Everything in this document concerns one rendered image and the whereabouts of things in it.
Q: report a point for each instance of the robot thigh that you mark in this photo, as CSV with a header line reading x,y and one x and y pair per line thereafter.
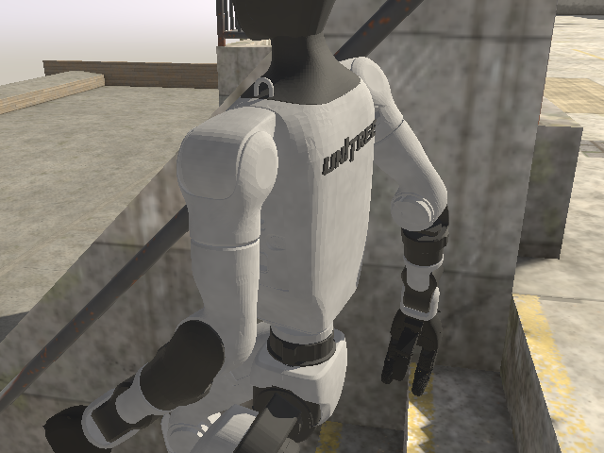
x,y
273,431
187,424

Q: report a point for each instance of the robot right hand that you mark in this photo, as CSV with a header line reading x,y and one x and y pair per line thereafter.
x,y
408,332

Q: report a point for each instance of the robot right thigh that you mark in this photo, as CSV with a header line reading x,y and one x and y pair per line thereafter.
x,y
187,424

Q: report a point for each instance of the robot left forearm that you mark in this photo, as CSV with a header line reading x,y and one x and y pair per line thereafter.
x,y
180,374

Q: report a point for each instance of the robot left hand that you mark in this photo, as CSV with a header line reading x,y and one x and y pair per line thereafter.
x,y
64,433

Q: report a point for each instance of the robot left thigh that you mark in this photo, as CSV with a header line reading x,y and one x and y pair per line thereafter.
x,y
273,431

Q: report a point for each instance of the left robot upper arm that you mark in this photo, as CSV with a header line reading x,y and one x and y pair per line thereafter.
x,y
225,168

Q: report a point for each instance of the right robot upper arm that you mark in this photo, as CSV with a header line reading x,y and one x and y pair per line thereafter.
x,y
422,196

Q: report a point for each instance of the robot right forearm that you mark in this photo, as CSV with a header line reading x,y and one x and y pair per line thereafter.
x,y
423,258

